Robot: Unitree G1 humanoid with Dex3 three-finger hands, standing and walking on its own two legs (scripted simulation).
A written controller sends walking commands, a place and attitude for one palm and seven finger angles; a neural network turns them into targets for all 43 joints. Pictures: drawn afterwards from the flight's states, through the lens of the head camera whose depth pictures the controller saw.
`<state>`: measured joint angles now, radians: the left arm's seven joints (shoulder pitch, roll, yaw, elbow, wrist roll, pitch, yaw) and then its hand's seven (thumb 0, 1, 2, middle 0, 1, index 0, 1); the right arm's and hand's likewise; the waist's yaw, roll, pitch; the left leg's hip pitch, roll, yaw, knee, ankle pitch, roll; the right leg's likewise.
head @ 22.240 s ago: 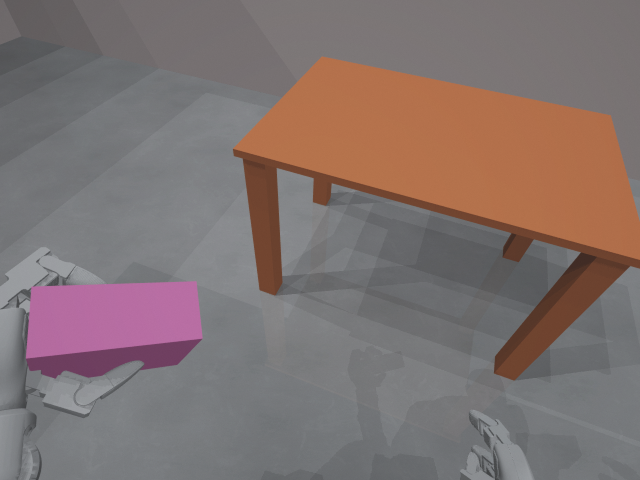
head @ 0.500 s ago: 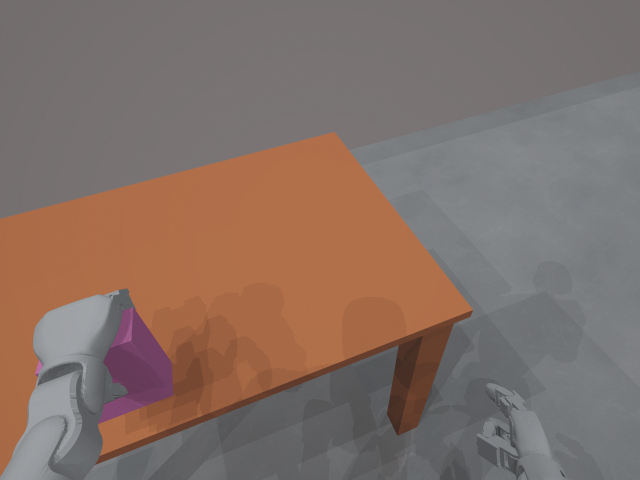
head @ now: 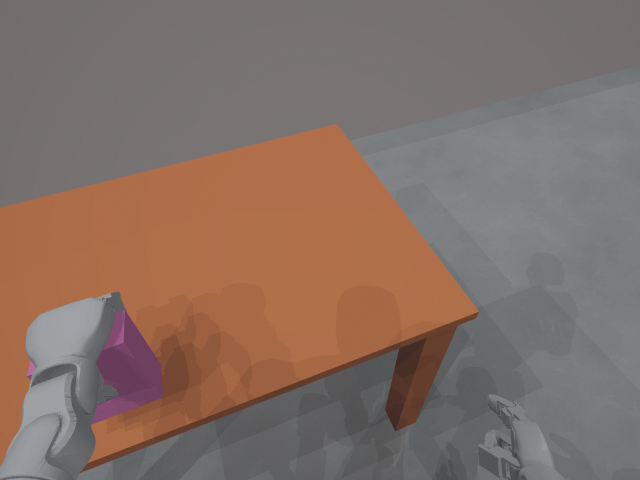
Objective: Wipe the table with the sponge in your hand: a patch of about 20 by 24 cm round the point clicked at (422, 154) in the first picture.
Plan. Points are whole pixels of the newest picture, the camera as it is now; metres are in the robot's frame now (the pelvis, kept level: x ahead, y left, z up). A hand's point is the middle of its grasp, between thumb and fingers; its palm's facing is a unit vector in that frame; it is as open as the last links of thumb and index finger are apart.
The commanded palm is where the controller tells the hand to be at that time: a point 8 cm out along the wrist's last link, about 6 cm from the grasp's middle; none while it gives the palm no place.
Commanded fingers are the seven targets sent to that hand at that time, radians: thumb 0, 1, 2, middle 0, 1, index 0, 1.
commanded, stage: move the sponge above the wiping area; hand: left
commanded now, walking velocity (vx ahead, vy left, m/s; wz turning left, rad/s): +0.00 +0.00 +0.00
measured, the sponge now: (111, 378) +0.22 +0.33 -0.03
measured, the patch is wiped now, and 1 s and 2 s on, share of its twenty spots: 0.00 0.00 0.00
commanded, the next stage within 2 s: lower the sponge onto the table in 0.86 s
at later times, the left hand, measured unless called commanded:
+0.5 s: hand (99, 355) +0.23 +0.34 +0.01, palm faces -0.11 -0.07 -0.99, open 10.1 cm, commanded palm +0.22 +0.33 +0.07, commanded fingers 0.00 0.10 1.30 -1.20 -1.60 -1.20 -1.60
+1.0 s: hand (92, 352) +0.24 +0.35 +0.01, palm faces -0.12 -0.06 -0.99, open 10.1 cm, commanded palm +0.22 +0.34 +0.07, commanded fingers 0.00 0.10 1.30 -1.20 -1.60 -1.20 -1.60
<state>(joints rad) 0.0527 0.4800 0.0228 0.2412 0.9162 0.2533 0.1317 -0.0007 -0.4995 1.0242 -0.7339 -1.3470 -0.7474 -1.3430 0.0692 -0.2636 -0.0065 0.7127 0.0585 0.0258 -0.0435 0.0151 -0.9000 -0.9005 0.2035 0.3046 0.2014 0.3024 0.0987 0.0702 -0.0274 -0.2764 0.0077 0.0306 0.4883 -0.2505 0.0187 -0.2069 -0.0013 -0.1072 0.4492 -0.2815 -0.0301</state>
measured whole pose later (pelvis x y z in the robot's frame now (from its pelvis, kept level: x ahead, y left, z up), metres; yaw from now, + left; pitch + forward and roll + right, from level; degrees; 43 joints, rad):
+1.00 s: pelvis -0.01 +0.00 +0.00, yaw +0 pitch +3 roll -1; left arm -0.03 0.50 0.06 0.41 0.94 0.16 0.19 0.00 -0.50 1.02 -0.73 -1.35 -0.75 -1.34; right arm 0.09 -0.27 -0.03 0.75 0.06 0.03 -0.05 0.01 -0.90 -0.90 0.20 0.30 0.20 0.30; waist 0.09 0.06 -0.03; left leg -0.33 0.01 0.02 0.52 -0.25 0.02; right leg -0.25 0.01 -0.11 0.47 -0.28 -0.03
